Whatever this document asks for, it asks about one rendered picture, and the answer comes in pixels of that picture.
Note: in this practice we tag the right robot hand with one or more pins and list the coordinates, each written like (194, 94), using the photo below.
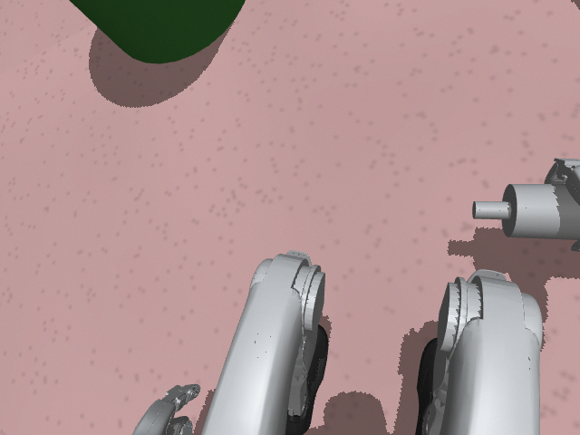
(567, 171)

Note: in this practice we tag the bottle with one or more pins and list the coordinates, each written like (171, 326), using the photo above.
(534, 211)

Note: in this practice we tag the right robot foot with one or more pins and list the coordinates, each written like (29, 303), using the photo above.
(425, 384)

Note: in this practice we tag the left robot hand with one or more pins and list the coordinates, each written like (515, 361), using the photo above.
(158, 419)

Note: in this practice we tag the left robot foot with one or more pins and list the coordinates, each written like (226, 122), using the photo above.
(298, 425)

